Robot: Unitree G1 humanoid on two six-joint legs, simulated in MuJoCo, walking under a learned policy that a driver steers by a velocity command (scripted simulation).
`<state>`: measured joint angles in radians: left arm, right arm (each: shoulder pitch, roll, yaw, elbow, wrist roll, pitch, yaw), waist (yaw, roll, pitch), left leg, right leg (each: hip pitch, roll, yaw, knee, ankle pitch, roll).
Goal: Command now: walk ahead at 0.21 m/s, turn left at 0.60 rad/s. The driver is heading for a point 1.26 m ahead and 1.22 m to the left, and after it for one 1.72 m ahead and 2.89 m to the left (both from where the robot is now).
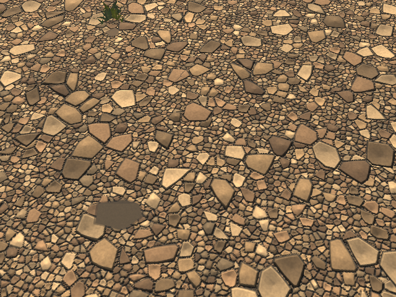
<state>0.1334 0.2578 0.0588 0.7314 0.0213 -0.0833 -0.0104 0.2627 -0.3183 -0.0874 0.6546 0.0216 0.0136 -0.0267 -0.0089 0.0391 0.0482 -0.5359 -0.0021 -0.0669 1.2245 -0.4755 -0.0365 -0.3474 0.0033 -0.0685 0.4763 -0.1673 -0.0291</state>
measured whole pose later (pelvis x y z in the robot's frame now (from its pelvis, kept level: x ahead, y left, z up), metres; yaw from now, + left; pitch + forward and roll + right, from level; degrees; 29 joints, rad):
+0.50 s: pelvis +0.09 +0.04 +0.00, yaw +17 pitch +3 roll -2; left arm 0.06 0.33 0.08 0.74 0.00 0.00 0.02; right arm 0.17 -0.31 -0.08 0.57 0.00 0.03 -0.01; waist -0.01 -0.03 0.06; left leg -0.38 -0.04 -0.07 0.48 -0.15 0.05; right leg -0.55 -0.03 0.02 1.07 -0.43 0.07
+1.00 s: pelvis +0.10 +0.01 +0.01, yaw +33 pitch +1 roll +1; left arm 0.17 0.27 0.06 0.72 0.01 0.02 0.02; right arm 0.18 -0.32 -0.09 0.61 0.01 0.06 -0.02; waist 0.03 0.02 0.05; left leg -0.44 -0.01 -0.06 0.91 -0.44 -0.09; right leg -0.25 -0.06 -0.05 0.46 -0.23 0.00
